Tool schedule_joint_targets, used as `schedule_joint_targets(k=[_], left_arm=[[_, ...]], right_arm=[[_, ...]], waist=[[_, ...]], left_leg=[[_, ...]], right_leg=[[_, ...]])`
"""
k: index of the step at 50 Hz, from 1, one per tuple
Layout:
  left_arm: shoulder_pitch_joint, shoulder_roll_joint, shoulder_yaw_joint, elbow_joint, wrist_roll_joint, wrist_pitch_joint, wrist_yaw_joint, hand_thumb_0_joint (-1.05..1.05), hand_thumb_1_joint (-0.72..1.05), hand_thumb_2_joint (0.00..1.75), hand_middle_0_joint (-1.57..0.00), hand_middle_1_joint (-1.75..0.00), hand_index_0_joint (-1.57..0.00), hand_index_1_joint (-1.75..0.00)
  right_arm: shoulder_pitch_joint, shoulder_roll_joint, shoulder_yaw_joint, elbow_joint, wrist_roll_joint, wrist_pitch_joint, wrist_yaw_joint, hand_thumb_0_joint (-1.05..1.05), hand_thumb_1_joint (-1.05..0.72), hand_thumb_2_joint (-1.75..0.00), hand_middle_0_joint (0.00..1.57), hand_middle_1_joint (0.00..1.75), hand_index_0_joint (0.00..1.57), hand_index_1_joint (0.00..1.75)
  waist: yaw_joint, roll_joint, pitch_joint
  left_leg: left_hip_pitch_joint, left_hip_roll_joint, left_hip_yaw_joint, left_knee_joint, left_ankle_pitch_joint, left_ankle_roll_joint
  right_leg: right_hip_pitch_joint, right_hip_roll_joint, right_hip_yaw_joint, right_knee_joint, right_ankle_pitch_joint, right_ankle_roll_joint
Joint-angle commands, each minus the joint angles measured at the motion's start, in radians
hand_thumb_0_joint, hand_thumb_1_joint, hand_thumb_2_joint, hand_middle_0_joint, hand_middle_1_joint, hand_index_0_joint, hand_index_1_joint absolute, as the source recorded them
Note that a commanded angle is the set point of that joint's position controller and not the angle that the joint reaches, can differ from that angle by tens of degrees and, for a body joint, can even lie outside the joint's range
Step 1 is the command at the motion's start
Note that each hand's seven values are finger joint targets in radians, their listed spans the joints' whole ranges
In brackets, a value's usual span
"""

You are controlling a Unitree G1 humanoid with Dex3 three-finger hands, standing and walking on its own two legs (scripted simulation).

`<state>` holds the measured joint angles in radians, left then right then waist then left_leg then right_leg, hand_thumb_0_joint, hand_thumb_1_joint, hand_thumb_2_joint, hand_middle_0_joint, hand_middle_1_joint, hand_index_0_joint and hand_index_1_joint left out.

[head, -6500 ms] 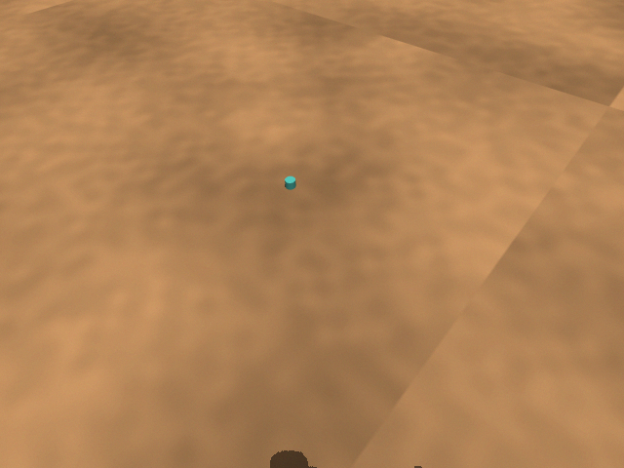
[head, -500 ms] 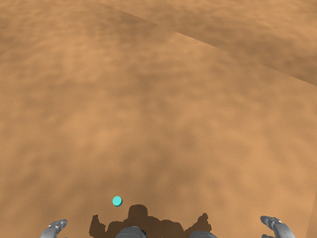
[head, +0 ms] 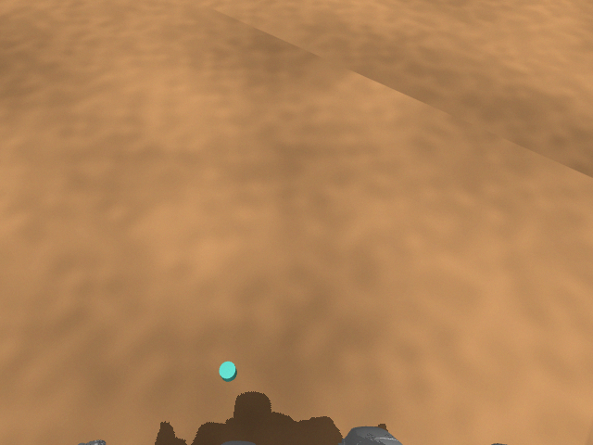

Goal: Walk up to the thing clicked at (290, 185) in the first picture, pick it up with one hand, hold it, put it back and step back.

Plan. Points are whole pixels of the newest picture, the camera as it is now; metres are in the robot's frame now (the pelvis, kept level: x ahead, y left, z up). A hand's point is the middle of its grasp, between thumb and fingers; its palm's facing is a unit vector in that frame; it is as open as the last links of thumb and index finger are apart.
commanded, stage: walk up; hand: left
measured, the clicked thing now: (228, 371) +0.37 +0.21 -0.74
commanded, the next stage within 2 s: stand in 0.68 s
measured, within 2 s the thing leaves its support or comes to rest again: neither
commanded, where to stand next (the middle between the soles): -0.02 -0.01 m, yaw -2 degrees
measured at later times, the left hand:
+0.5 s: hand out of the picture +0.09 +0.23 -0.14, palm faces +0.00 -0.95 -0.32, open 7.4 cm
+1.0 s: hand out of the picture +0.07 +0.24 -0.14, palm faces -0.03 -0.94 -0.35, open 7.4 cm
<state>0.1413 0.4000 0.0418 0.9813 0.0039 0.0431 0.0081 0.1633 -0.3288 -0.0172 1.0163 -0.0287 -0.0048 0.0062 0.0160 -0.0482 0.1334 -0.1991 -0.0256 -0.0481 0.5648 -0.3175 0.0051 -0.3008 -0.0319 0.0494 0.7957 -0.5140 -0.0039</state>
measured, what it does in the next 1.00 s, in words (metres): stands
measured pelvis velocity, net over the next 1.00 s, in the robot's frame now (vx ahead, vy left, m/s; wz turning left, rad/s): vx -0.02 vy -0.02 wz -0.02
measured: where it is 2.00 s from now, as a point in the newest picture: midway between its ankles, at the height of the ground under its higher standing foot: outside the picture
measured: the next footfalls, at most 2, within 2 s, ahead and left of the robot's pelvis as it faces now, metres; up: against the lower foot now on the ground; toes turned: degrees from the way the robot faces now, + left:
none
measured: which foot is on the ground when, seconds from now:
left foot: down 0.00-1.00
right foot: down 0.00-1.00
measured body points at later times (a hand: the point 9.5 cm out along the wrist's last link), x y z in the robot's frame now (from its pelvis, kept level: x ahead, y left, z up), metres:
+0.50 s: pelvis -0.02 -0.02 +0.01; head -0.01 -0.02 +0.46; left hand +0.08 +0.28 -0.11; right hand +0.07 -0.32 -0.11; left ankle -0.01 +0.13 -0.73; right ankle +0.01 -0.15 -0.73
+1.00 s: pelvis -0.02 -0.02 +0.02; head -0.01 -0.02 +0.47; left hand +0.07 +0.29 -0.11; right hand +0.05 -0.32 -0.12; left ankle -0.01 +0.13 -0.73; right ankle +0.01 -0.15 -0.73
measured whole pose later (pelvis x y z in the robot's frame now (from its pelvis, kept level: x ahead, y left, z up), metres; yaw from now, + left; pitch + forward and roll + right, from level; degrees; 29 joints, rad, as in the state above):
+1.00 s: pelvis -0.02 -0.02 +0.02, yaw -1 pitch -3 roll +0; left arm 0.10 0.35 0.01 1.14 0.01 -0.01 -0.01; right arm 0.11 -0.36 -0.01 1.14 -0.02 -0.01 0.01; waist 0.00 0.01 0.05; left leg -0.11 0.02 -0.05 0.34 -0.18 -0.03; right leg -0.14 -0.02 0.01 0.35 -0.16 0.02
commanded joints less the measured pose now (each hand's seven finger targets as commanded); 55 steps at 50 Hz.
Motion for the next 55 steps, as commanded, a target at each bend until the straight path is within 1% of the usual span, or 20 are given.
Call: schedule_joint_targets(k=[1, 3, 4, 6, 7, 8, 9, 11, 13, 15, 24, 28, 34, 36, 43, 45, 47, 48, 53, 55], left_arm=[[-0.023, 0.175, 0.045, -0.068, -0.008, -0.036, -0.001, 0.00, 0.90, 0.90, -0.20, -0.30, -0.20, -0.30], [-0.030, 0.157, 0.044, -0.050, 0.002, -0.037, -0.002, 0.00, 0.90, 0.90, -0.20, -0.30, -0.20, -0.30], [-0.004, 0.160, 0.043, -0.034, 0.003, -0.040, -0.001, 0.00, 0.90, 0.90, -0.20, -0.30, -0.20, -0.30], [0.009, 0.197, 0.047, -0.014, 0.007, -0.045, 0.001, 0.00, 0.90, 0.90, -0.20, -0.30, -0.20, -0.30], [-0.032, 0.212, 0.041, -0.019, 0.003, -0.048, -0.003, 0.00, 0.90, 0.90, -0.20, -0.30, -0.20, -0.30], [-0.081, 0.220, 0.039, -0.030, 0.004, -0.046, -0.008, 0.00, 0.90, 0.90, -0.20, -0.30, -0.20, -0.30], [-0.114, 0.204, 0.033, -0.034, 0.004, -0.043, -0.014, 0.00, 0.90, 0.90, -0.20, -0.30, -0.20, -0.30], [-0.112, 0.172, 0.029, -0.020, -0.001, -0.043, -0.017, 0.00, 0.90, 0.90, -0.20, -0.30, -0.20, -0.30], [-0.081, 0.168, 0.032, 0.015, 0.000, -0.049, -0.017, 0.00, 0.90, 0.90, -0.20, -0.30, -0.20, -0.30], [-0.087, 0.171, 0.034, 0.023, -0.001, -0.054, -0.018, 0.00, 0.90, 0.90, -0.20, -0.30, -0.20, -0.30], [-0.118, 0.164, 0.036, 0.060, 0.000, -0.050, -0.020, 0.00, 0.90, 0.90, -0.20, -0.30, -0.20, -0.30], [-0.112, 0.158, 0.035, 0.066, 0.002, -0.053, -0.021, 0.00, 0.90, 0.90, -0.20, -0.30, -0.20, -0.30], [-0.121, 0.161, 0.024, 0.073, 0.006, -0.062, -0.019, 0.00, 0.90, 0.90, -0.20, -0.30, -0.20, -0.30], [-0.114, 0.169, 0.024, 0.077, 0.006, -0.071, -0.015, 0.00, 0.90, 0.90, -0.20, -0.30, -0.20, -0.30], [-0.106, 0.173, 0.013, 0.089, 0.005, -0.073, -0.011, 0.00, 0.90, 0.90, -0.20, -0.30, -0.20, -0.30], [-0.110, 0.172, 0.011, 0.085, 0.005, -0.074, -0.010, 0.00, 0.90, 0.90, -0.20, -0.30, -0.20, -0.30], [-0.094, 0.166, 0.007, 0.090, 0.004, -0.074, -0.010, 0.00, 0.90, 0.90, -0.20, -0.30, -0.20, -0.30], [-0.095, 0.169, 0.006, 0.087, 0.005, -0.075, -0.010, 0.00, 0.90, 0.90, -0.20, -0.30, -0.20, -0.30], [-0.098, 0.172, 0.002, 0.084, 0.004, -0.077, -0.008, 0.00, 0.90, 0.90, -0.20, -0.30, -0.20, -0.30], [-0.093, 0.175, 0.001, 0.083, 0.005, -0.079, -0.007, 0.00, 0.90, 0.90, -0.20, -0.30, -0.20, -0.30]], right_arm=[[-0.078, -0.293, -0.061, -0.089, 0.017, -0.048, -0.036, 0.00, -0.90, -0.90, 0.20, 0.30, 0.20, 0.30], [-0.068, -0.294, -0.057, -0.077, 0.025, -0.035, -0.035, 0.00, -0.90, -0.90, 0.20, 0.30, 0.20, 0.30], [-0.086, -0.280, -0.053, -0.084, 0.033, -0.029, -0.035, 0.00, -0.90, -0.90, 0.20, 0.30, 0.20, 0.30], [-0.094, -0.244, -0.042, -0.090, 0.047, -0.024, -0.035, 0.00, -0.90, -0.90, 0.20, 0.30, 0.20, 0.30], [-0.096, -0.217, -0.038, -0.084, 0.049, -0.019, -0.033, 0.00, -0.90, -0.90, 0.20, 0.30, 0.20, 0.30], [-0.074, -0.206, -0.034, -0.063, 0.045, -0.015, -0.031, 0.00, -0.90, -0.90, 0.20, 0.30, 0.20, 0.30], [-0.055, -0.208, -0.035, -0.042, 0.034, -0.016, -0.028, 0.00, -0.90, -0.90, 0.20, 0.30, 0.20, 0.30], [-0.086, -0.249, -0.042, -0.025, 0.027, -0.026, -0.023, 0.00, -0.90, -0.90, 0.20, 0.30, 0.20, 0.30], [-0.109, -0.242, -0.032, -0.015, 0.030, -0.031, -0.020, 0.00, -0.90, -0.90, 0.20, 0.30, 0.20, 0.30], [-0.104, -0.232, -0.025, -0.005, 0.030, -0.034, -0.020, 0.00, -0.90, -0.90, 0.20, 0.30, 0.20, 0.30], [-0.121, -0.237, -0.023, 0.035, 0.021, -0.034, -0.016, 0.00, -0.90, -0.90, 0.20, 0.30, 0.20, 0.30], [-0.124, -0.236, -0.020, 0.038, 0.022, -0.039, -0.015, 0.00, -0.90, -0.90, 0.20, 0.30, 0.20, 0.30], [-0.115, -0.246, -0.026, 0.051, 0.012, -0.036, -0.016, 0.00, -0.90, -0.90, 0.20, 0.30, 0.20, 0.30], [-0.118, -0.242, -0.027, 0.051, 0.014, -0.036, -0.015, 0.00, -0.90, -0.90, 0.20, 0.30, 0.20, 0.30], [-0.099, -0.241, -0.025, 0.066, 0.019, -0.027, -0.010, 0.00, -0.90, -0.90, 0.20, 0.30, 0.20, 0.30], [-0.093, -0.243, -0.027, 0.065, 0.017, -0.026, -0.010, 0.00, -0.90, -0.90, 0.20, 0.30, 0.20, 0.30], [-0.096, -0.247, -0.028, 0.068, 0.017, -0.025, -0.008, 0.00, -0.90, -0.90, 0.20, 0.30, 0.20, 0.30], [-0.095, -0.249, -0.029, 0.065, 0.016, -0.026, -0.009, 0.00, -0.90, -0.90, 0.20, 0.30, 0.20, 0.30], [-0.090, -0.246, -0.028, 0.068, 0.019, -0.023, -0.006, 0.00, -0.90, -0.90, 0.20, 0.30, 0.20, 0.30], [-0.093, -0.244, -0.028, 0.063, 0.019, -0.025, -0.006, 0.00, -0.90, -0.90, 0.20, 0.30, 0.20, 0.30]], waist=[[-0.003, 0.227, -0.146], [-0.007, 0.208, -0.142], [0.007, 0.185, -0.152], [0.005, 0.100, -0.177], [-0.014, 0.045, -0.162], [-0.031, -0.020, -0.143], [-0.047, -0.034, -0.117], [-0.029, 0.014, -0.113], [-0.005, 0.006, -0.129], [-0.011, -0.008, -0.146], [-0.008, 0.029, -0.122], [-0.005, 0.035, -0.157], [-0.012, 0.067, -0.169], [-0.010, 0.065, -0.190], [-0.010, 0.027, -0.123], [-0.017, 0.034, -0.137], [-0.012, 0.048, -0.120], [-0.015, 0.046, -0.140], [-0.019, 0.046, -0.132], [-0.020, 0.036, -0.151]], left_leg=[[0.107, 0.234, -0.163, -0.096, 0.571, 0.130], [0.041, 0.192, -0.126, -0.071, 0.553, 0.104], [-0.003, 0.178, -0.107, -0.066, 0.494, 0.080], [-0.078, 0.125, -0.080, -0.056, 0.290, 0.039], [-0.052, 0.075, -0.051, -0.070, 0.079, 0.021], [0.032, 0.052, -0.033, -0.072, -0.044, 0.009], [0.075, 0.064, -0.039, -0.118, -0.034, 0.006], [0.042, 0.114, -0.092, -0.183, 0.079, 0.024], [0.016, 0.128, -0.092, -0.185, 0.155, 0.033], [0.045, 0.111, -0.057, -0.184, 0.196, 0.019], [0.027, 0.120, -0.062, -0.262, 0.129, 0.008], [0.045, 0.128, -0.059, -0.264, 0.175, 0.008], [0.048, 0.141, -0.067, -0.279, 0.173, 0.003], [0.063, 0.143, -0.066, -0.272, 0.237, 0.002], [0.039, 0.136, -0.068, -0.292, 0.158, 0.004], [0.056, 0.140, -0.065, -0.290, 0.183, 0.005], [0.045, 0.139, -0.070, -0.299, 0.150, 0.005], [0.061, 0.141, -0.065, -0.289, 0.183, 0.008], [0.049, 0.139, -0.064, -0.294, 0.172, 0.006], [0.069, 0.143, -0.064, -0.291, 0.218, 0.006]], right_leg=[[0.004, -0.020, -0.015, -0.163, 0.098, -0.018], [0.114, 0.005, -0.047, -0.307, 0.214, -0.024], [0.179, -0.005, -0.038, -0.352, 0.348, -0.029], [0.263, -0.080, 0.048, -0.361, 0.547, -0.053], [0.170, -0.130, 0.105, -0.403, 0.424, -0.086], [0.055, -0.167, 0.150, -0.444, 0.308, -0.108], [-0.003, -0.161, 0.147, -0.465, 0.233, -0.089], [0.052, -0.095, 0.071, -0.439, 0.272, -0.046], [0.133, -0.085, 0.054, -0.449, 0.332, -0.039], [0.145, -0.100, 0.072, -0.468, 0.379, -0.044], [0.144, -0.087, 0.060, -0.519, 0.270, -0.028], [0.172, -0.088, 0.055, -0.514, 0.344, -0.026], [0.199, -0.093, 0.058, -0.511, 0.346, -0.017], [0.221, -0.097, 0.051, -0.500, 0.425, -0.016], [0.177, -0.091, 0.052, -0.527, 0.320, -0.011], [0.174, -0.091, 0.050, -0.518, 0.347, -0.013], [0.165, -0.087, 0.046, -0.523, 0.310, -0.011], [0.177, -0.093, 0.048, -0.516, 0.365, -0.013], [0.174, -0.090, 0.047, -0.519, 0.355, -0.008], [0.182, -0.092, 0.042, -0.508, 0.411, -0.009]])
